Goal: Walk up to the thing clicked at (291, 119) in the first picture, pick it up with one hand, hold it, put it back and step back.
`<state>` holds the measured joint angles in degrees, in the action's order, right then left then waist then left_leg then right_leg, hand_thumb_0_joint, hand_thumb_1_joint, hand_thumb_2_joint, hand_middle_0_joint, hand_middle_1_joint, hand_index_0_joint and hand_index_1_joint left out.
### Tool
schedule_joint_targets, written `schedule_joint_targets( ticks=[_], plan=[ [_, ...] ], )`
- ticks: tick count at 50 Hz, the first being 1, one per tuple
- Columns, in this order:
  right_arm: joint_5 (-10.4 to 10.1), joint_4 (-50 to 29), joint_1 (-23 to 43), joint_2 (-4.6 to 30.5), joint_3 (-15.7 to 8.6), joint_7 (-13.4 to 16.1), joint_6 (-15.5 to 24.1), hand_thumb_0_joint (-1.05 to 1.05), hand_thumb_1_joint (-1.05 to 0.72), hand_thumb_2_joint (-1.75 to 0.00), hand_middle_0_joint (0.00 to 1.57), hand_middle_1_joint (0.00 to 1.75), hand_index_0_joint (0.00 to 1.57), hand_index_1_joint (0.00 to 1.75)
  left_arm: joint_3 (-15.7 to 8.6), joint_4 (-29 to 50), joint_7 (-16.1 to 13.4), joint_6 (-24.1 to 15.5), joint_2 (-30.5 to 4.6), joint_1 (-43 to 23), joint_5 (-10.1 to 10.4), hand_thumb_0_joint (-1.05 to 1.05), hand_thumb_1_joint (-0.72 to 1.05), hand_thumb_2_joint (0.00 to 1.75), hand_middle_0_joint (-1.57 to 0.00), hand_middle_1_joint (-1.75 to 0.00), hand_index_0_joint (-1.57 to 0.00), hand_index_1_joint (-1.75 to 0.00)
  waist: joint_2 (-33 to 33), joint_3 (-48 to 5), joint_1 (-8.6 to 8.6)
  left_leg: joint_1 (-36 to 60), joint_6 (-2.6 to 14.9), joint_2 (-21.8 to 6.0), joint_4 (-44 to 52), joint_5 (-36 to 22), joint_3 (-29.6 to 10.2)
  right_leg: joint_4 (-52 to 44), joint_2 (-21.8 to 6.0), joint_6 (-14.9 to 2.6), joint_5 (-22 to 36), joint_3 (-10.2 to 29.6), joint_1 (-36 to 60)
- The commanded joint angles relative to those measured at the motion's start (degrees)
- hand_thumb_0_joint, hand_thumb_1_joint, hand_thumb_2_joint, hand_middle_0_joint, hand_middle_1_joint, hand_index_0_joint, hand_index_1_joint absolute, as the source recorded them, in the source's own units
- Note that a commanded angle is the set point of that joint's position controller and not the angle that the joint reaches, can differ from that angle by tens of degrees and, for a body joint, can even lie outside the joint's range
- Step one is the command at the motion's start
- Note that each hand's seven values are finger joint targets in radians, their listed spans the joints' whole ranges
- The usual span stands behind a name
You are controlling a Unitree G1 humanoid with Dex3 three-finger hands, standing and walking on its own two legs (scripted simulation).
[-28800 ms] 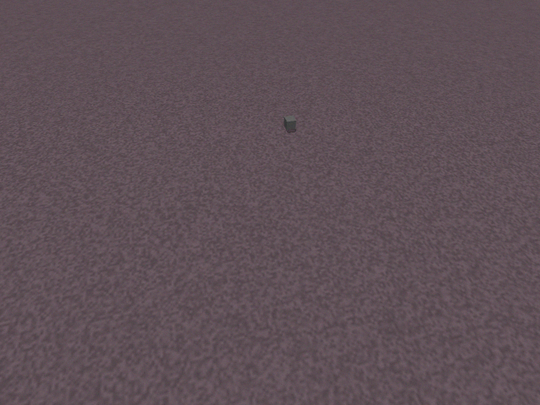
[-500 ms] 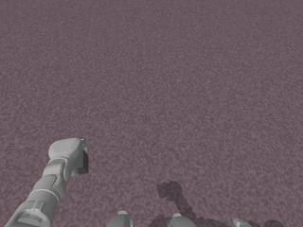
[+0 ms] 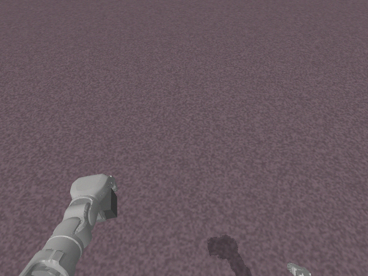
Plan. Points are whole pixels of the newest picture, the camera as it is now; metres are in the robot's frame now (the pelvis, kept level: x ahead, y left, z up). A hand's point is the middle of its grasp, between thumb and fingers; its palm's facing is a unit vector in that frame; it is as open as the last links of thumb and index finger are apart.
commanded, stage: hold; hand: left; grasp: from above
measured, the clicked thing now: (102, 204) +0.33 +0.22 -0.10
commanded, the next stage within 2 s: crouch in 1.72 s
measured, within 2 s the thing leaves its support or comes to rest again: neither
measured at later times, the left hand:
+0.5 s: hand (94, 204) +0.30 +0.22 -0.03, palm faces -0.42 -0.08 -0.90, open 8.8 cm
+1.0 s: hand (90, 208) +0.28 +0.22 -0.01, palm faces -0.43 -0.08 -0.90, open 8.9 cm
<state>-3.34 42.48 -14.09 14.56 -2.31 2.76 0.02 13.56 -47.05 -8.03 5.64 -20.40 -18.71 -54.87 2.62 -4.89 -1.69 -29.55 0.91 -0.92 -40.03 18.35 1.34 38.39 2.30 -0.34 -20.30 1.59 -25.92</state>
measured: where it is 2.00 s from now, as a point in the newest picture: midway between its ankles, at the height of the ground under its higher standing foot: outside the picture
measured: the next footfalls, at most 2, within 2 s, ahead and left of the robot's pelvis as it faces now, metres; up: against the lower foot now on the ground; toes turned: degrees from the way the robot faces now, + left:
none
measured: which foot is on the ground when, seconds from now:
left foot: down 0.00-1.00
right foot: down 0.00-1.00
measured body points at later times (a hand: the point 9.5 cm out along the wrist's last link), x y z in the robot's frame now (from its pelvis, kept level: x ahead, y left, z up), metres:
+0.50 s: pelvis -0.01 +0.00 +0.01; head +0.01 -0.02 +0.46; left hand +0.31 +0.22 +0.02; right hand +0.12 -0.26 -0.11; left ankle +0.02 +0.11 -0.72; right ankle -0.01 -0.12 -0.72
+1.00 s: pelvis -0.01 +0.00 +0.02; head -0.01 -0.03 +0.47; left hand +0.30 +0.22 +0.04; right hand +0.14 -0.25 -0.09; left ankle +0.02 +0.11 -0.72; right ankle -0.01 -0.12 -0.72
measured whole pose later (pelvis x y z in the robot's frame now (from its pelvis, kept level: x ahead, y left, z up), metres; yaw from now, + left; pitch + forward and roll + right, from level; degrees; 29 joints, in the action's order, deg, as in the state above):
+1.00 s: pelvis -0.01 +0.00 +0.02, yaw +0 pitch +1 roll +0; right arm -4.7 39.2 -10.6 14.6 -0.7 3.1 -3.0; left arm 15.0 -34.4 1.5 6.0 -21.9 -13.8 -54.6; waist 3.5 -0.8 1.1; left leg -15.8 0.8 -0.2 -26.9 11.7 2.1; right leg 27.2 1.5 -0.5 -14.5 2.5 -13.4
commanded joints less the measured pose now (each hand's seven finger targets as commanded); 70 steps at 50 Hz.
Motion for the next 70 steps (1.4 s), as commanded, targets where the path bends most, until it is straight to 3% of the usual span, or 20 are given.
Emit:
schedule_joint_targets(
  ticks=[1, 6, 7, 10, 11, 17, 22, 23, 30, 38, 49, 51, 53, 55, 56, 57, 60, 63, 64, 70],
  plan=[
    [0.1, -6.2, 0.0, 8.1, -2.4, -0.2, 1.7, 0.00, -0.89, -0.89, 0.20, 0.30, 0.20, 0.30, -4.2, 10.0, -1.3, 0.6, -11.2, -17.4, -0.2, 0.00, 0.71, 0.42, -1.04, -0.46, -1.08, -0.42, -1.3, -15.4, -0.42, 14.4, 0.34, 1.4, 4.8, -20.7, -0.1, -5.9, 1.0, 0.08, 21.7, 0.7, 6.0],
    [0.0, -7.5, 1.2, 8.0, -2.1, -0.4, 1.2, 0.00, -0.89, -0.89, 0.20, 0.30, 0.20, 0.30, -3.1, 11.1, 0.7, 1.3, -10.2, -16.7, -0.3, 0.00, 0.70, 0.42, -1.03, -0.44, -1.07, -0.41, -1.6, -13.5, -0.39, 15.1, 0.58, 1.4, 6.7, -20.2, 0.0, -7.8, 1.0, -0.01, 21.1, 0.7, 7.1],
    [-0.1, -7.8, 1.4, 8.3, -2.1, -0.4, 1.1, 0.00, -0.89, -0.89, 0.20, 0.30, 0.20, 0.30, -4.5, 12.8, 0.9, 1.2, -12.1, -17.3, -0.1, 0.00, 0.70, 0.41, -1.02, -0.46, -1.06, -0.42, -0.9, -14.1, 0.66, 15.4, 0.30, 1.4, 7.5, -19.7, -0.1, -7.9, 0.9, -0.20, 20.1, 0.6, 8.3],
    [-0.2, -8.8, 2.6, 7.9, -1.8, -0.3, 0.8, 0.00, -0.89, -0.89, 0.20, 0.30, 0.20, 0.30, -4.3, 14.0, 1.9, 0.9, -12.2, -17.2, 0.0, 0.00, 0.71, 0.42, -1.02, -0.46, -1.06, -0.42, -0.2, -13.1, 1.10, 16.2, 0.11, 1.3, 9.1, -18.2, -0.2, -8.9, 0.9, -0.46, 18.1, 0.7, 8.9],
    [-0.2, -9.1, 2.6, 8.0, -1.8, -0.2, 0.8, 0.00, -0.88, -0.89, 0.20, 0.30, 0.20, 0.30, -3.5, 13.2, 2.2, 0.9, -11.0, -16.6, -0.3, 0.00, 0.71, 0.40, -1.02, -0.45, -1.06, -0.41, -0.8, -12.1, 0.23, 16.3, 0.34, 1.2, 9.3, -17.7, -0.1, -9.3, 1.0, -0.45, 17.8, 0.8, 8.0],
    [-0.4, -9.7, 3.7, 7.8, -1.6, 0.0, 0.5, 0.00, -0.89, -0.89, 0.20, 0.30, 0.20, 0.30, -3.9, 16.7, 3.2, 0.4, -11.7, -17.0, -0.4, 0.00, 0.69, 0.43, -0.99, -0.49, -1.03, -0.44, -2.6, -13.4, 1.02, 18.5, 0.75, 1.5, 10.1, -18.8, 0.1, -10.6, 0.5, 0.22, 20.4, 1.2, 10.4],
    [-0.5, -10.0, 4.8, 7.7, -1.3, 0.1, 0.2, 0.00, -0.89, -0.89, 0.20, 0.30, 0.20, 0.30, -4.2, 17.3, 3.3, 0.4, -12.0, -17.0, 0.0, 0.00, 0.67, 0.46, -0.99, -0.49, -1.03, -0.45, -1.3, -10.6, 1.39, 18.9, 0.32, 1.3, 12.4, -15.6, 0.2, -12.2, 0.6, -0.26, 15.9, 0.9, 10.0],
    [-0.6, -10.0, 4.8, 7.5, -1.1, 0.0, 0.2, 0.00, -0.88, -0.89, 0.20, 0.30, 0.20, 0.30, -2.7, 16.4, 3.6, 0.6, -10.3, -16.1, -0.2, 0.00, 0.67, 0.44, -0.97, -0.50, -1.01, -0.45, -1.7, -9.8, 0.77, 18.7, 0.40, 1.3, 12.6, -14.9, 0.2, -12.4, 0.5, -0.30, 15.3, 1.1, 9.7],
    [-0.7, -10.6, 6.4, 7.6, -1.0, 0.2, -0.1, 0.00, -0.89, -0.89, 0.20, 0.30, 0.20, 0.30, -4.6, 19.7, 5.3, 0.3, -13.3, -16.2, -0.2, 0.00, 0.62, 0.44, -0.93, -0.50, -0.97, -0.46, -1.7, -10.6, 2.03, 20.1, 0.54, 1.5, 13.8, -14.5, 0.3, -13.8, 0.2, -0.21, 14.4, 1.0, 11.5],
    [-1.0, -11.3, 8.3, 7.3, -0.7, 0.4, -0.2, 0.00, -0.88, -0.89, 0.20, 0.30, 0.20, 0.30, -4.6, 22.0, 6.0, 0.0, -12.8, -15.2, -0.3, 0.00, 0.61, 0.45, -0.91, -0.52, -0.96, -0.47, -0.9, -9.4, 2.49, 21.1, 0.29, 1.4, 15.5, -13.2, 0.4, -14.9, 0.3, -0.52, 12.5, 1.0, 11.9],
    [-1.2, -11.7, 9.3, 7.0, -0.4, 0.5, -0.3, 0.00, -0.88, -0.89, 0.20, 0.30, 0.20, 0.30, -4.1, 23.4, 7.9, 0.4, -12.3, -13.4, -0.1, 0.00, 0.57, 0.46, -0.91, -0.50, -0.94, -0.46, -2.1, -8.6, 2.46, 22.4, 0.54, 1.3, 16.5, -14.4, 0.3, -15.8, 0.1, -0.34, 13.7, 0.7, 12.9],
    [-1.2, -11.6, 9.5, 7.0, -0.3, 0.6, -0.3, 0.00, -0.88, -0.89, 0.20, 0.30, 0.20, 0.30, -5.1, 24.3, 8.1, 0.4, -13.6, -13.9, 0.1, 0.00, 0.59, 0.48, -0.91, -0.51, -0.95, -0.47, -1.7, -9.5, 2.70, 23.1, 0.62, 1.4, 16.2, -16.1, 0.4, -15.8, 0.1, -0.17, 15.2, 0.7, 13.5],
    [-1.2, -11.9, 9.7, 6.9, -0.2, 0.6, -0.3, 0.00, -0.89, -0.89, 0.20, 0.30, 0.20, 0.30, -4.2, 25.2, 8.3, 0.4, -12.7, -14.5, 0.1, 0.00, 0.58, 0.49, -0.92, -0.51, -0.96, -0.47, -1.4, -9.4, 2.44, 23.5, 0.66, 1.5, 16.4, -16.0, 0.6, -16.0, -0.1, -0.13, 15.7, 0.9, 13.6],
    [-1.3, -11.8, 9.7, 7.0, -0.2, 0.8, -0.3, 0.00, -0.88, -0.89, 0.20, 0.30, 0.20, 0.30, -5.8, 23.8, 8.3, 0.4, -13.9, -13.5, 0.3, 0.00, 0.58, 0.47, -0.90, -0.53, -0.95, -0.48, -1.9, -8.3, 2.74, 22.9, 0.57, 1.5, 16.6, -15.4, 0.4, -16.4, 0.1, -0.18, 14.5, 0.6, 13.1],
    [-1.3, -12.0, 9.9, 6.7, 0.0, 0.7, -0.2, 0.00, -0.88, -0.89, 0.20, 0.30, 0.20, 0.30, -4.0, 24.1, 8.7, 0.5, -11.9, -11.6, 0.4, 0.00, 0.58, 0.47, -0.90, -0.52, -0.94, -0.48, -2.7, -7.8, 2.68, 22.7, 0.63, 1.5, 16.8, -15.1, 0.4, -16.4, 0.0, -0.20, 14.3, 0.6, 13.3],
    [-1.4, -12.0, 9.8, 6.8, -0.2, 0.7, -0.3, 0.00, -0.88, -0.89, 0.20, 0.30, 0.20, 0.30, -4.6, 24.3, 8.8, 0.5, -12.3, -11.1, 0.3, 0.00, 0.56, 0.46, -0.90, -0.49, -0.94, -0.45, -2.3, -8.3, 2.80, 23.3, 0.66, 1.6, 16.6, -15.8, 0.5, -16.4, -0.1, -0.14, 15.2, 0.8, 13.4],
    [-1.2, -11.7, 9.5, 6.9, -0.2, 0.7, -0.3, 0.00, -0.88, -0.89, 0.20, 0.30, 0.20, 0.30, -3.9, 25.1, 9.2, 0.4, -12.3, -13.4, 0.1, 0.00, 0.58, 0.45, -0.89, -0.53, -0.93, -0.48, -2.4, -8.9, 2.13, 23.7, 0.67, 1.4, 16.4, -17.4, 0.4, -15.9, 0.1, -0.15, 16.8, 0.5, 13.3],
    [-1.3, -11.9, 9.5, 6.9, -0.2, 0.7, -0.4, 0.00, -0.88, -0.89, 0.20, 0.30, 0.20, 0.30, -5.8, 24.7, 8.9, 0.2, -13.8, -12.5, 0.0, 0.00, 0.55, 0.47, -0.89, -0.50, -0.92, -0.46, -1.4, -8.6, 2.97, 23.5, 0.55, 1.5, 16.9, -16.1, 0.5, -16.4, -0.1, -0.38, 15.0, 0.6, 13.6],
    [-1.3, -11.9, 9.4, 6.8, -0.3, 0.7, -0.3, 0.00, -0.88, -0.89, 0.20, 0.30, 0.20, 0.30, -4.3, 24.8, 8.9, 0.2, -12.3, -12.5, -0.1, 0.00, 0.56, 0.46, -0.89, -0.51, -0.93, -0.46, -1.2, -8.9, 2.47, 23.8, 0.52, 1.4, 16.8, -16.8, 0.4, -16.0, 0.0, -0.45, 15.8, 0.6, 13.3],
    [-1.2, -11.1, 8.9, 6.8, -0.4, 0.6, -0.5, 0.00, -0.88, -0.89, 0.20, 0.30, 0.20, 0.30, -5.5, 23.6, 7.8, 0.1, -13.8, -15.7, -0.6, 0.00, 0.59, 0.47, -0.91, -0.51, -0.95, -0.47, -1.5, -10.1, 2.35, 24.3, 0.86, 1.6, 16.0, -19.3, 0.6, -16.0, -0.1, 0.03, 19.1, 0.5, 13.8]
  ],
)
